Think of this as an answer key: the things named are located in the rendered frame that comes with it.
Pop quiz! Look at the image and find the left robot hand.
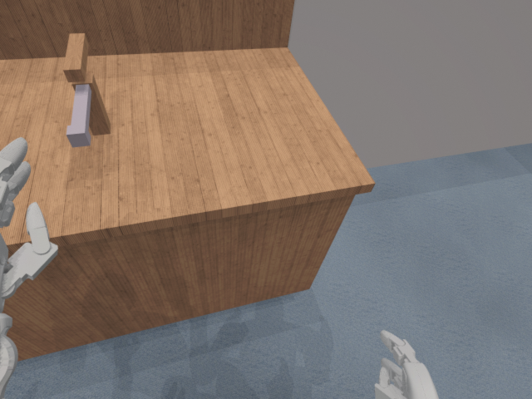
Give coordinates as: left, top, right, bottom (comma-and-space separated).
0, 137, 58, 313

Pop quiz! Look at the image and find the counter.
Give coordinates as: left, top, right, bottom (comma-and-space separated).
0, 0, 376, 361

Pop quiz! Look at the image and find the left robot forearm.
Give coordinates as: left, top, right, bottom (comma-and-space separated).
0, 313, 18, 399

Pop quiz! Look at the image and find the tap lever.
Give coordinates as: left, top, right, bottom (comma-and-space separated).
66, 84, 91, 148

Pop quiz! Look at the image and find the right robot hand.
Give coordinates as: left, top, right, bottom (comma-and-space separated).
375, 330, 439, 399

